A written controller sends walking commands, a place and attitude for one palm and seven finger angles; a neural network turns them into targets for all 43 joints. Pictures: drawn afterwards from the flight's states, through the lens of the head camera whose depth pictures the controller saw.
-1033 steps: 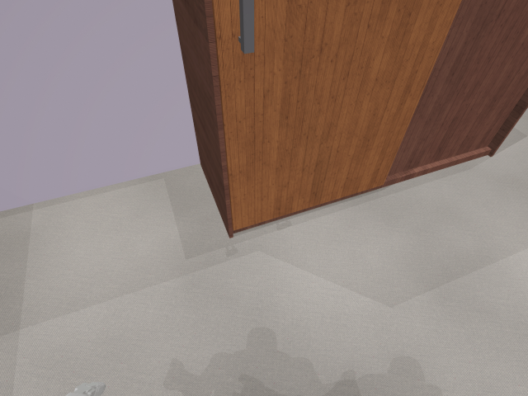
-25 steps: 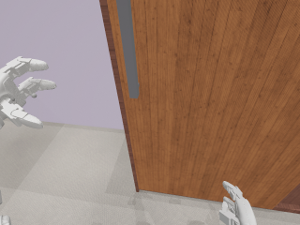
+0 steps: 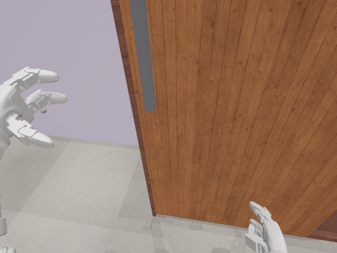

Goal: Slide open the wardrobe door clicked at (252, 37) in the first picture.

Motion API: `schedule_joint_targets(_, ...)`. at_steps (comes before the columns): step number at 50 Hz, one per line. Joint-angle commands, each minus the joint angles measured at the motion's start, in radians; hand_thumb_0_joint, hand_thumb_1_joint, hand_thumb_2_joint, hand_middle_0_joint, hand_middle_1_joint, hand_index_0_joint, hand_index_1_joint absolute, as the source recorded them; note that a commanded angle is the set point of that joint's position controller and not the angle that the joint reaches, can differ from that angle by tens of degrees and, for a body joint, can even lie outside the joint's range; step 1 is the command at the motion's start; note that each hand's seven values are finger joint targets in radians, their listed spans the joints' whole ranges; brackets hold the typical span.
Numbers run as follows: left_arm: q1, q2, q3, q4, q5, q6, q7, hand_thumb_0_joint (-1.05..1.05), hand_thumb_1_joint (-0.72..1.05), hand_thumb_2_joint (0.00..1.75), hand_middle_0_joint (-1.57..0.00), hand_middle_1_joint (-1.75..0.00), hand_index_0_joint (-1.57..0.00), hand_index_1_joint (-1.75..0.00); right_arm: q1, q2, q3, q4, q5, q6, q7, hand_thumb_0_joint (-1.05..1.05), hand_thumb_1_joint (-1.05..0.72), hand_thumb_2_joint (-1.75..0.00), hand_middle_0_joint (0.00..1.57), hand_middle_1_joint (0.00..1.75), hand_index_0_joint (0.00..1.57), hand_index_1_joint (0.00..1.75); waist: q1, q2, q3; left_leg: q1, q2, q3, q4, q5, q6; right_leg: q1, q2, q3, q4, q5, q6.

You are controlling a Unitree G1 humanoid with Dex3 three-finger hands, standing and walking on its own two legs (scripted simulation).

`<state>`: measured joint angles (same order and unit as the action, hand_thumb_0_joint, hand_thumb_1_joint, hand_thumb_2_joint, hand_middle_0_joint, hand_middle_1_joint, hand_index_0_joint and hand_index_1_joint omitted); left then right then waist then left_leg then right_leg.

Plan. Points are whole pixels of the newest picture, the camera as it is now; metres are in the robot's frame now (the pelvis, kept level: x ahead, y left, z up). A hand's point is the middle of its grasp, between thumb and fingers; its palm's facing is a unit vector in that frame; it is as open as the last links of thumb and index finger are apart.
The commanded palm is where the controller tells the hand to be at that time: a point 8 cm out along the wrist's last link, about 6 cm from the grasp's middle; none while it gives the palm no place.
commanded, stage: move the hooked fingers beside the handle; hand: left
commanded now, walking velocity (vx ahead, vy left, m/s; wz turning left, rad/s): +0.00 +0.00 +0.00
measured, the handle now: (147, 56) +0.51 +0.12 +0.26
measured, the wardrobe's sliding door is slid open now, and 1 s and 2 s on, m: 0.00 0.00 0.00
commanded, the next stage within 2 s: none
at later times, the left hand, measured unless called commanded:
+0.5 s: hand (71, 97) +0.33 +0.25 +0.25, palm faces +0.00 -1.00 -0.07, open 14.0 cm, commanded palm +0.30 +0.29 +0.25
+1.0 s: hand (100, 84) +0.39 +0.21 +0.25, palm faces -0.01 -1.00 -0.05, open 14.0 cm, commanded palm +0.37 +0.26 +0.25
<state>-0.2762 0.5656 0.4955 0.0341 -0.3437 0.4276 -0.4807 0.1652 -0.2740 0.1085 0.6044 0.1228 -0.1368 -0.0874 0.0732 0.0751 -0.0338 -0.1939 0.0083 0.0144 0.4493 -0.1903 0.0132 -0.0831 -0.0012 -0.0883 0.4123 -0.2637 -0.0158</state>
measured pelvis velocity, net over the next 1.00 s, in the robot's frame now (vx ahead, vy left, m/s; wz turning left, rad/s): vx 0.01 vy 0.00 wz -0.02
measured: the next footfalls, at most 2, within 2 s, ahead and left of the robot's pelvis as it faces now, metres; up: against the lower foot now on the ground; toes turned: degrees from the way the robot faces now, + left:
none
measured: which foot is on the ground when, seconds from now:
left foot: down 0.00-1.00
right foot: down 0.00-1.00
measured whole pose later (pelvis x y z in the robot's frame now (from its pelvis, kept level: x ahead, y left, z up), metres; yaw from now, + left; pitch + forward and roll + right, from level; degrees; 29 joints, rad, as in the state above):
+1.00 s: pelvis +0.01 +0.00 +0.00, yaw -1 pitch -2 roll +0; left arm -0.61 0.44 0.30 0.33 -0.23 0.39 -0.27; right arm 0.20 -0.26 0.08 0.64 0.11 -0.06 -0.10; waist 0.02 0.05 -0.04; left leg -0.20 0.00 0.03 0.42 -0.19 0.02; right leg -0.10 0.00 -0.07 0.39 -0.26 -0.01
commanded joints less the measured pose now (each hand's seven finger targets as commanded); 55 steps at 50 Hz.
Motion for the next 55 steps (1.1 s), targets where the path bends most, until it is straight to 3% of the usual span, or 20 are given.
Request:
schedule_joint_targets(1,-0.425,0.271,0.054,-0.139,-0.02,-0.076,0.01,0.0,-0.5,0.3,-0.3,-1.2,-0.3,-1.2,-0.17,-0.107,-0.051,-0.163,-0.004,-0.07,-0.008,0.0,-0.9,-0.9,0.2,0.3,0.2,0.3,-0.02,0.0,-0.156,0.178,-0.021,-0.058,-0.052,0.094,0.021,-0.135,0.01,0.037,-0.079,0.16,0.003)
schedule_joint_targets(5,-0.508,0.218,-0.021,-0.147,0.005,-0.079,0.032,0.0,-0.5,0.3,-0.3,-1.2,-0.3,-1.2,-0.176,-0.099,-0.049,-0.16,-0.004,-0.072,-0.012,0.0,-0.9,-0.9,0.2,0.3,0.2,0.3,-0.03,0.052,-0.161,0.195,-0.019,-0.064,-0.058,0.08,0.018,-0.15,0.006,0.039,-0.079,0.136,-0.005)
schedule_joint_targets(7,-0.475,0.254,0.018,-0.137,0.007,-0.081,0.046,0.0,-0.5,0.3,-0.3,-1.2,-0.3,-1.2,-0.174,-0.101,-0.052,-0.158,-0.009,-0.07,-0.01,0.0,-0.9,-0.9,0.2,0.3,0.2,0.3,-0.014,0.007,-0.177,0.187,-0.017,-0.062,-0.051,0.104,0.02,-0.124,0.005,0.043,-0.083,0.159,-0.007)
schedule_joint_targets(11,-0.488,0.252,0.031,-0.136,0.015,-0.078,0.063,0.0,-0.5,0.3,-0.3,-1.2,-0.3,-1.2,-0.173,-0.099,-0.051,-0.164,-0.012,-0.057,-0.005,0.0,-0.9,-0.9,0.2,0.3,0.2,0.3,-0.007,0.017,-0.22,0.195,-0.019,-0.061,-0.058,0.142,0.018,-0.097,0.006,0.033,-0.062,0.202,-0.011)
schedule_joint_targets(12,-0.455,0.279,0.06,-0.121,0.016,-0.077,0.07,0.0,-0.5,0.3,-0.3,-1.2,-0.3,-1.2,-0.172,-0.101,-0.054,-0.16,-0.013,-0.053,-0.001,0.0,-0.9,-0.9,0.2,0.3,0.2,0.3,0.003,-0.025,-0.217,0.179,-0.016,-0.058,-0.055,0.157,0.019,-0.08,0.006,0.034,-0.068,0.215,-0.01)
schedule_joint_targets(13,-0.468,0.248,0.033,-0.146,0.018,-0.074,0.071,0.0,-0.5,0.3,-0.3,-1.2,-0.3,-1.2,-0.177,-0.099,-0.053,-0.167,-0.012,-0.05,0.0,0.0,-0.9,-0.9,0.2,0.3,0.2,0.3,-0.003,0.005,-0.231,0.187,-0.018,-0.051,-0.055,0.171,0.021,-0.076,0.003,0.037,-0.06,0.236,-0.01)
schedule_joint_targets(18,-0.488,0.2,-0.009,-0.137,0.024,-0.056,0.092,0.0,-0.5,0.3,-0.3,-1.2,-0.3,-1.2,-0.178,-0.097,-0.055,-0.171,-0.009,-0.036,0.002,0.0,-0.9,-0.9,0.2,0.3,0.2,0.3,-0.011,-0.011,-0.207,0.182,-0.014,-0.048,-0.059,0.163,0.02,-0.094,0.006,0.034,-0.063,0.227,-0.007)
schedule_joint_targets(21,-0.545,0.182,-0.036,-0.115,0.036,-0.048,0.106,0.0,-0.5,0.3,-0.3,-1.2,-0.3,-1.2,-0.171,-0.097,-0.056,-0.164,-0.011,-0.033,-0.004,0.0,-0.9,-0.9,0.2,0.3,0.2,0.3,-0.021,0.009,-0.2,0.193,-0.013,-0.054,-0.063,0.149,0.017,-0.117,0.009,0.032,-0.063,0.203,-0.009)
schedule_joint_targets(22,-0.531,0.204,-0.017,-0.106,0.037,-0.053,0.114,0.0,-0.5,0.3,-0.3,-1.2,-0.3,-1.2,-0.168,-0.099,-0.061,-0.156,-0.011,-0.031,-0.005,0.0,-0.9,-0.9,0.2,0.3,0.2,0.3,-0.018,-0.023,-0.201,0.19,-0.009,-0.049,-0.058,0.156,0.019,-0.105,0.008,0.036,-0.072,0.209,-0.009)
schedule_joint_targets(25,-0.614,0.172,-0.062,-0.091,0.046,-0.057,0.125,0.0,-0.5,0.3,-0.3,-1.2,-0.3,-1.2,-0.167,-0.099,-0.058,-0.148,-0.011,-0.026,-0.012,0.0,-0.9,-0.9,0.2,0.3,0.2,0.3,-0.038,0.016,-0.189,0.192,-0.011,-0.049,-0.062,0.131,0.018,-0.126,0.007,0.037,-0.073,0.185,-0.008)
schedule_joint_targets(27,-0.629,0.162,-0.082,-0.067,0.051,-0.066,0.135,0.0,-0.5,0.3,-0.3,-1.2,-0.3,-1.2,-0.161,-0.101,-0.061,-0.14,-0.012,-0.024,-0.014,0.0,-0.9,-0.9,0.2,0.3,0.2,0.3,-0.04,-0.018,-0.189,0.192,-0.008,-0.05,-0.063,0.125,0.019,-0.125,0.008,0.036,-0.08,0.174,-0.008)
schedule_joint_targets(30,-0.674,0.157,-0.086,-0.058,0.059,-0.072,0.148,0.0,-0.5,0.3,-0.3,-1.2,-0.3,-1.2,-0.161,-0.098,-0.06,-0.138,-0.013,-0.023,-0.018,0.0,-0.9,-0.9,0.2,0.3,0.2,0.3,-0.041,0.018,-0.214,0.208,-0.011,-0.051,-0.063,0.133,0.018,-0.12,0.006,0.04,-0.075,0.185,-0.012)
schedule_joint_targets(32,-0.69,0.136,-0.111,-0.027,0.062,-0.079,0.157,0.0,-0.5,0.3,-0.3,-1.2,-0.3,-1.2,-0.151,-0.099,-0.063,-0.13,-0.015,-0.02,-0.018,0.0,-0.9,-0.9,0.2,0.3,0.2,0.3,-0.046,-0.017,-0.209,0.202,-0.007,-0.053,-0.064,0.131,0.018,-0.119,0.007,0.037,-0.079,0.181,-0.011)
schedule_joint_targets(37,-0.663,0.17,-0.065,-0.002,0.073,-0.086,0.183,0.0,-0.5,0.3,-0.3,-1.2,-0.3,-1.2,-0.143,-0.1,-0.069,-0.136,-0.021,-0.01,-0.011,0.0,-0.9,-0.9,0.2,0.3,0.2,0.3,-0.022,-0.02,-0.265,0.206,-0.009,-0.044,-0.057,0.208,0.019,-0.065,0.005,0.041,-0.064,0.267,-0.015)
schedule_joint_targets(40,-0.702,0.132,-0.098,0.057,0.076,-0.079,0.191,0.0,-0.5,0.3,-0.3,-1.2,-0.3,-1.2,-0.136,-0.101,-0.069,-0.129,-0.018,0.004,-0.013,0.0,-0.9,-0.9,0.2,0.3,0.2,0.3,-0.04,-0.056,-0.222,0.183,-0.007,-0.038,-0.064,0.176,0.022,-0.092,0.006,0.04,-0.067,0.251,-0.008)
schedule_joint_targets(42,-0.715,0.161,-0.086,0.079,0.085,-0.085,0.199,0.0,-0.5,0.3,-0.3,-1.2,-0.3,-1.2,-0.13,-0.107,-0.073,-0.125,-0.018,0.01,-0.013,0.0,-0.9,-0.9,0.2,0.3,0.2,0.3,-0.037,-0.061,-0.229,0.175,-0.007,-0.033,-0.061,0.173,0.024,-0.082,0.004,0.046,-0.073,0.246,-0.009)
schedule_joint_targets(45,-0.785,0.134,-0.113,0.049,0.091,-0.103,0.209,0.0,-0.5,0.3,-0.3,-1.2,-0.3,-1.2,-0.126,-0.101,-0.074,-0.129,-0.02,0.009,-0.016,0.0,-0.9,-0.9,0.2,0.3,0.2,0.3,-0.048,-0.009,-0.255,0.208,-0.007,-0.038,-0.058,0.195,0.023,-0.085,0.005,0.047,-0.066,0.263,-0.012)
schedule_joint_targets(51,-0.873,0.099,-0.16,0.15,0.098,-0.115,0.223,0.0,-0.5,0.3,-0.3,-1.2,-0.3,-1.2,-0.098,-0.11,-0.08,-0.103,-0.019,0.015,-0.026,0.0,-0.9,-0.9,0.2,0.3,0.2,0.3,-0.073,-0.035,-0.227,0.2,-0.005,-0.037,-0.063,0.15,0.027,-0.121,0.007,0.05,-0.081,0.221,-0.008)
schedule_joint_targets(53,-0.878,0.112,-0.147,0.147,0.104,-0.129,0.235,0.0,-0.5,0.3,-0.3,-1.2,-0.3,-1.2,-0.095,-0.11,-0.082,-0.105,-0.024,0.015,-0.023,0.0,-0.9,-0.9,0.2,0.3,0.2,0.3,-0.061,-0.02,-0.265,0.204,-0.008,-0.033,-0.056,0.19,0.028,-0.086,0.002,0.055,-0.073,0.267,-0.011)
schedule_joint_targets(55,-0.88,0.123,-0.134,0.192,0.105,-0.132,0.24,0.0,-0.5,0.3,-0.3,-1.2,-0.3,-1.2,-0.084,-0.11,-0.084,-0.1,-0.023,0.022,-0.023,0.0,-0.9,-0.9,0.2,0.3,0.2,0.3,-0.063,-0.055,-0.256,0.19,-0.008,-0.028,-0.057,0.187,0.029,-0.083,0.004,0.056,-0.075,0.276,-0.007)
